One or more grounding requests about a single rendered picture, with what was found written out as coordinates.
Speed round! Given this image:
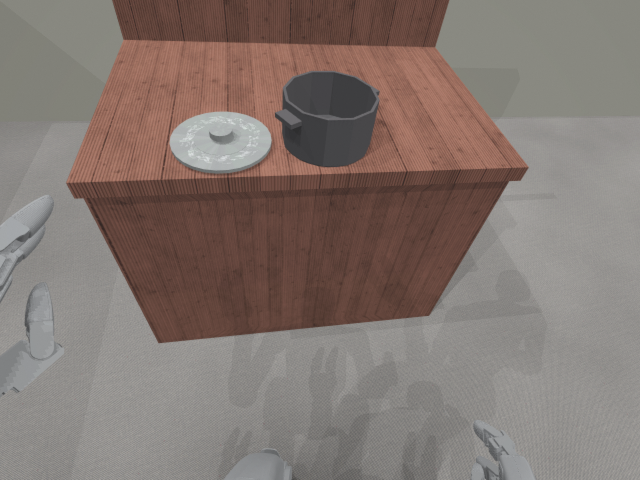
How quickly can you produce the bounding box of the lid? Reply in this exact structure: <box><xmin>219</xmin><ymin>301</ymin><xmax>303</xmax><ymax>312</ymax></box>
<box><xmin>170</xmin><ymin>112</ymin><xmax>272</xmax><ymax>174</ymax></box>

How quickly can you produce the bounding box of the left robot shin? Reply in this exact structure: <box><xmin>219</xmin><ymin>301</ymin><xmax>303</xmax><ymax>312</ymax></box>
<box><xmin>260</xmin><ymin>448</ymin><xmax>281</xmax><ymax>458</ymax></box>

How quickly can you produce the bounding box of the pot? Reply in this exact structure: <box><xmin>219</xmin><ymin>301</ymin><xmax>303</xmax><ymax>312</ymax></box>
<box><xmin>275</xmin><ymin>71</ymin><xmax>380</xmax><ymax>167</ymax></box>

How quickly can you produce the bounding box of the robot left thigh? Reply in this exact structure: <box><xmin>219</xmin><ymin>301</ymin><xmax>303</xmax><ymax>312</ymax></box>
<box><xmin>224</xmin><ymin>453</ymin><xmax>292</xmax><ymax>480</ymax></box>

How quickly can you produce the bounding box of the table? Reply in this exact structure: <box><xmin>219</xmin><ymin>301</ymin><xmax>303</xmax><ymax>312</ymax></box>
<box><xmin>66</xmin><ymin>0</ymin><xmax>529</xmax><ymax>343</ymax></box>

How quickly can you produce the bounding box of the right robot hand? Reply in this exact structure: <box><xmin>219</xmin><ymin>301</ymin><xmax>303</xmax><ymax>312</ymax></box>
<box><xmin>467</xmin><ymin>420</ymin><xmax>536</xmax><ymax>480</ymax></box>

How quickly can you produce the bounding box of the knob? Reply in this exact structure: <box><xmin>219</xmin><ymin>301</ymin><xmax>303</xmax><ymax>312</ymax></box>
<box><xmin>209</xmin><ymin>123</ymin><xmax>233</xmax><ymax>142</ymax></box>

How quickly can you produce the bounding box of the left robot hand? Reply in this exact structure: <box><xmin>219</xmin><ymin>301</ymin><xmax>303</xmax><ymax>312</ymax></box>
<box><xmin>0</xmin><ymin>195</ymin><xmax>64</xmax><ymax>397</ymax></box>

